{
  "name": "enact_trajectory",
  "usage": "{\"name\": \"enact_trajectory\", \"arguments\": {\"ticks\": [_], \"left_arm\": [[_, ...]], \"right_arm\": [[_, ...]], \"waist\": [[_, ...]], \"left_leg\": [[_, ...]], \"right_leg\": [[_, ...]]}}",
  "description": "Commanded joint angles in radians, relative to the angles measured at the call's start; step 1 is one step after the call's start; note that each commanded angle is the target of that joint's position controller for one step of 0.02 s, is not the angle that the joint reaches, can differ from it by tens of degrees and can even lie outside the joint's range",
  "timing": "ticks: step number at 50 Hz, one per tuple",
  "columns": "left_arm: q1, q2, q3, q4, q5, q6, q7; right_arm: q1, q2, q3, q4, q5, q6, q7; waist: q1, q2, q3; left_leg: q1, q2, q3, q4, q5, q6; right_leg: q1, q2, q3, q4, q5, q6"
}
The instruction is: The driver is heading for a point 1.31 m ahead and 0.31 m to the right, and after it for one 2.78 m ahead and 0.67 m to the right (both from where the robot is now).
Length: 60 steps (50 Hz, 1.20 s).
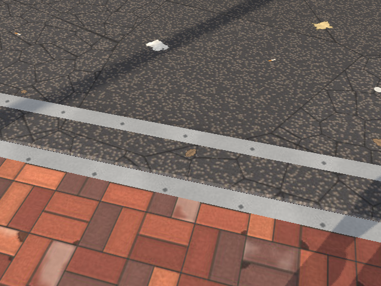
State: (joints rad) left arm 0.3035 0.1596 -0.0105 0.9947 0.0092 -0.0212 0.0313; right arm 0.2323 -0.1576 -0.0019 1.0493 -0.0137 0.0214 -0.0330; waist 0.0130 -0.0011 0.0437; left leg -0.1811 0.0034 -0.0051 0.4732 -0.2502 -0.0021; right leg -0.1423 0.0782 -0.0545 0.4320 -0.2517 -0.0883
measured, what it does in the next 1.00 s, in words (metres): walks ahead: left foot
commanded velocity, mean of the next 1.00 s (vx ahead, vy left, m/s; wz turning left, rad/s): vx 0.48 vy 0.00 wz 0.00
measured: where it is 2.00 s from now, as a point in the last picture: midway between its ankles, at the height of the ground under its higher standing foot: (197, 147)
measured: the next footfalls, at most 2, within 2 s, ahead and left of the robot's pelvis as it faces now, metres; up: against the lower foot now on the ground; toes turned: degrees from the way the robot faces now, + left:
left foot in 0.68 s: +0.16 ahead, +0.17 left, +0.00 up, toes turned +5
right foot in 1.16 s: +0.62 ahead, +0.01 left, +0.00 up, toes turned -4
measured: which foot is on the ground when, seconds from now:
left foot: down 0.00-0.36, up 0.38-0.66, down 0.68-1.00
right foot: down 0.00-0.68, up 0.70-1.00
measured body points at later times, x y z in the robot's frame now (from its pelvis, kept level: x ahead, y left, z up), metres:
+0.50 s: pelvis +0.03 +0.02 +0.01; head +0.02 +0.03 +0.46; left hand -0.04 +0.25 -0.15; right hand +0.06 -0.21 -0.14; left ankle +0.03 +0.13 -0.69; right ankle -0.01 -0.06 -0.74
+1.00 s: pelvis +0.26 +0.10 +0.00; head +0.28 +0.11 +0.45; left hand +0.46 +0.32 -0.11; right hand +0.16 -0.12 -0.14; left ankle +0.12 +0.16 -0.74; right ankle +0.44 -0.05 -0.66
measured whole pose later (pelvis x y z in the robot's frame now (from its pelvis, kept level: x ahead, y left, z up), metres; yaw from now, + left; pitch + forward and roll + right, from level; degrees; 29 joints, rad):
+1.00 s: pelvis +0.26 +0.10 +0.00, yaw +1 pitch +2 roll +0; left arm 0.02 0.22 0.05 0.87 0.03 -0.05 -0.07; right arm 0.56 -0.15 -0.03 1.06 -0.02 -0.12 0.01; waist -0.06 -0.03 -0.02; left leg 0.13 -0.07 0.08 0.12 -0.28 0.07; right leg -0.79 -0.11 -0.05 0.90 0.02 -0.06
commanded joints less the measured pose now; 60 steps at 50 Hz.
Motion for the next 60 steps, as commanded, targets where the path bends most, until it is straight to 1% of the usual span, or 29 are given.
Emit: {"name": "enact_trajectory", "arguments": {"ticks": [1, 6, 15, 16, 17, 18, 19, 20, 21, 23, 25, 29, 31, 33, 34, 35, 36, 37, 38, 39, 41, 44, 48, 51, 54, 56, 58, 59, 60], "left_arm": [[0.064, 0.084, 0.02, 0.006, 0.002, 0.0, 0.003], [0.068, 0.063, 0.014, 0.051, 0.001, -0.004, 0.005], [0.082, 0.047, 0.007, 0.104, 0.0, -0.001, 0.011], [0.108, 0.066, 0.015, 0.113, -0.001, 0.003, 0.01], [0.132, 0.118, 0.036, 0.115, 0.001, 0.011, 0.005], [0.19, 0.151, 0.052, 0.121, 0.003, 0.018, -0.001], [0.245, 0.175, 0.065, 0.135, 0.002, 0.02, -0.005], [0.236, 0.153, 0.067, 0.131, 0.006, 0.014, -0.006], [0.21, 0.138, 0.067, 0.12, 0.014, 0.002, -0.009], [0.137, 0.151, 0.075, 0.088, 0.012, -0.027, -0.01], [0.091, 0.15, 0.078, 0.067, 0.001, -0.049, -0.008], [0.088, 0.166, 0.086, 0.056, -0.001, -0.062, -0.011], [0.089, 0.181, 0.093, 0.05, -0.002, -0.064, -0.018], [0.051, 0.191, 0.098, 0.032, -0.003, -0.067, -0.026], [0.015, 0.171, 0.091, 0.016, 0.008, -0.074, -0.032], [-0.044, 0.082, 0.065, -0.037, 0.01, -0.083, -0.04], [-0.095, 0.071, 0.066, -0.087, 0.014, -0.091, -0.048], [-0.122, 0.105, 0.07, -0.102, 0.022, -0.092, -0.057], [-0.121, 0.123, 0.073, -0.097, 0.019, -0.095, -0.071], [-0.096, 0.12, 0.074, -0.087, 0.024, -0.093, -0.08], [-0.097, 0.109, 0.073, -0.086, 0.04, -0.067, -0.093], [-0.21, 0.093, 0.067, -0.125, 0.032, -0.039, -0.098], [-0.401, 0.09, 0.058, -0.2, 0.022, -0.035, -0.1], [-0.482, 0.079, 0.044, -0.235, 0.013, -0.039, -0.102], [-0.472, 0.095, 0.043, -0.247, 0.006, -0.041, -0.087], [-0.347, 0.142, 0.059, -0.23, 0.007, -0.044, -0.068], [0.043, 0.22, 0.097, -0.119, 0.009, -0.048, -0.043], [0.214, 0.294, 0.123, -0.082, 0.033, -0.048, -0.028], [0.192, 0.336, 0.141, -0.075, 0.045, -0.047, -0.038]], "right_arm": [[0.053, -0.068, -0.006, 0.014, 0.004, -0.022, -0.004], [0.065, -0.067, -0.004, 0.047, 0.008, -0.028, -0.009], [0.096, -0.05, 0.006, 0.094, 0.006, -0.028, -0.012], [0.121, -0.054, 0.003, 0.1, 0.004, -0.026, -0.011], [0.117, -0.078, -0.008, 0.088, -0.002, -0.022, -0.005], [0.061, -0.095, -0.016, 0.057, -0.015, -0.018, 0.007], [-0.016, -0.059, -0.01, 0.008, -0.023, -0.02, 0.021], [-0.11, -0.057, -0.01, -0.043, -0.028, -0.029, 0.029], [-0.147, -0.074, -0.019, -0.066, -0.026, -0.041, 0.036], [-0.074, -0.081, -0.033, -0.055, -0.022, -0.066, 0.057], [-0.054, -0.08, -0.043, -0.058, -0.011, -0.074, 0.068], [-0.114, -0.071, -0.047, -0.111, -0.005, -0.061, 0.068], [-0.105, -0.081, -0.052, -0.124, -0.004, -0.064, 0.064], [0.017, -0.092, -0.063, -0.096, -0.005, -0.079, 0.059], [0.186, -0.129, -0.081, -0.046, -0.007, -0.096, 0.049], [0.381, -0.248, -0.112, -0.006, -0.032, -0.113, 0.034], [0.364, -0.237, -0.101, -0.009, -0.035, -0.109, 0.037], [0.234, -0.214, -0.092, -0.046, -0.029, -0.106, 0.037], [0.166, -0.181, -0.083, -0.071, -0.02, -0.113, 0.045], [0.142, -0.173, -0.079, -0.078, -0.012, -0.12, 0.048], [0.148, -0.138, -0.065, -0.069, -0.007, -0.137, 0.042], [0.234, -0.126, -0.06, -0.042, -0.003, -0.149, 0.04], [0.301, -0.109, -0.048, -0.038, -0.001, -0.161, 0.043], [0.33, -0.119, -0.045, -0.028, 0.004, -0.17, 0.032], [0.323, -0.154, -0.046, -0.017, 0.0, -0.168, 0.028], [0.325, -0.206, -0.056, -0.003, -0.014, -0.152, 0.017], [0.269, -0.257, -0.075, -0.009, -0.026, -0.123, 0.003], [0.262, -0.198, -0.065, -0.033, -0.026, -0.125, 0.011], [0.352, -0.044, -0.038, -0.067, 0.032, -0.146, 0.045]], "waist": [[-0.006, 0.079, 0.055], [-0.007, 0.018, 0.033], [-0.008, 0.001, 0.039], [-0.003, -0.016, -0.002], [0.009, -0.056, 0.015], [0.047, -0.09, 0.086], [0.078, -0.171, 0.154], [0.095, -0.169, 0.223], [0.074, -0.09, 0.205], [0.012, -0.025, 0.08], [-0.017, -0.058, 0.033], [-0.009, -0.139, 0.076], [-0.011, -0.109, 0.095], [-0.071, -0.041, 0.081], [-0.148, 0.043, 0.021], [-0.221, 0.313, -0.067], [-0.169, 0.317, -0.038], [-0.104, 0.18, 0.021], [-0.068, 0.085, 0.009], [-0.033, 0.059, -0.013], [-0.006, 0.062, 0.003], [-0.023, 0.031, 0.077], [-0.055, 0.033, 0.133], [-0.061, 0.05, 0.149], [-0.031, 0.079, 0.1], [0.04, 0.147, -0.008], [0.221, 0.155, -0.195], [0.258, 0.085, -0.308], [0.112, -0.265, -0.413]], "left_leg": [[0.006, 0.082, -0.092, -0.111, 0.163, 0.046], [0.034, 0.084, -0.088, -0.12, 0.167, 0.049], [0.019, 0.081, -0.081, -0.129, 0.152, 0.045], [0.018, 0.045, -0.052, -0.097, -0.021, 0.056], [-0.052, -0.003, -0.019, -0.021, -0.265, 0.073], [-0.213, -0.023, -0.007, 0.068, -0.405, 0.082], [-0.341, -0.035, 0.075, 0.205, -0.334, 0.075], [-0.442, 0.018, 0.07, 0.341, -0.213, 0.067], [-0.501, 0.046, 0.029, 0.417, -0.161, 0.063], [-0.483, 0.067, 0.007, 0.438, -0.072, 0.054], [-0.386, 0.052, 0.036, 0.375, -0.022, 0.043], [-0.221, 0.037, 0.087, 0.16, -0.024, 0.039], [-0.138, 0.027, 0.131, 0.082, -0.028, 0.05], [0.062, -0.004, 0.165, 0.013, -0.024, 0.067], [0.278, 0.014, 0.106, -0.028, -0.085, 0.086], [0.454, 0.267, -0.296, -0.219, -0.458, 0.143], [0.432, 0.385, -0.689, -0.373, -0.719, 0.191], [0.345, 0.389, -0.622, -0.344, -0.672, 0.191], [0.282, 0.342, -0.508, -0.327, -0.542, 0.176], [0.23, 0.301, -0.412, -0.348, -0.446, 0.162], [0.159, 0.246, -0.3, -0.396, -0.334, 0.151], [0.147, 0.199, -0.187, -0.426, -0.142, 0.158], [0.123, 0.158, -0.078, -0.475, 0.103, 0.174], [0.174, 0.174, -0.019, -0.527, 0.356, 0.167], [0.316, 0.188, 0.059, -0.436, 0.847, 0.152], [0.397, 0.218, 0.076, -0.205, 1.265, 0.142], [0.3, 0.211, 0.095, 0.284, 1.23, 0.133], [0.043, 0.152, 0.078, 0.63, 0.848, 0.145], [-0.376, -0.071, -0.002, 1.017, -0.109, 0.102]], "right_leg": [[-0.044, -0.143, 0.147, -0.112, 0.115, 0.001], [-0.025, -0.147, 0.144, -0.122, 0.131, 0.008], [-0.019, -0.152, 0.145, -0.13, 0.126, 0.01], [-0.002, -0.134, 0.148, -0.136, -0.082, -0.005], [-0.015, -0.138, 0.193, -0.149, -0.392, -0.041], [-0.016, -0.203, 0.308, -0.215, -0.644, -0.091], [0.001, -0.324, 0.466, -0.324, -0.792, -0.156], [-0.017, -0.418, 0.568, -0.392, -0.71, -0.2], [0.009, -0.43, 0.573, -0.405, -0.586, -0.202], [0.084, -0.386, 0.464, -0.377, -0.406, -0.164], [0.041, -0.316, 0.335, -0.376, -0.313, -0.121], [-0.106, -0.294, 0.241, -0.364, -0.328, -0.115], [-0.151, -0.314, 0.238, -0.331, -0.357, -0.135], [-0.262, -0.289, 0.197, -0.211, -0.351, -0.135], [-0.373, -0.228, 0.13, 0.006, -0.231, -0.119], [-0.558, -0.092, -0.025, 0.454, -0.142, -0.064], [-0.779, -0.016, 0.061, 0.702, -0.175, -0.069], [-0.834, -0.103, 0.129, 0.812, -0.065, -0.081], [-0.793, -0.144, 0.136, 0.811, 0.033, -0.069], [-0.73, -0.173, 0.127, 0.776, 0.075, -0.049], [-0.684, -0.198, 0.093, 0.755, 0.106, -0.005], [-0.764, -0.203, 0.046, 0.71, 0.19, 0.024], [-0.725, -0.178, -0.019, 0.474, 0.281, 0.042], [-0.614, -0.154, -0.068, 0.281, 0.337, 0.01], [-0.482, -0.083, -0.118, 0.173, 0.276, -0.052], [-0.323, -0.008, -0.134, 0.176, 0.155, -0.089], [0.077, 0.008, -0.093, 0.098, 0.082, -0.123], [0.359, -0.179, 0.122, 0.136, -0.213, -0.148], [0.589, -0.441, 0.756, -0.076, -0.586, -0.246]]}}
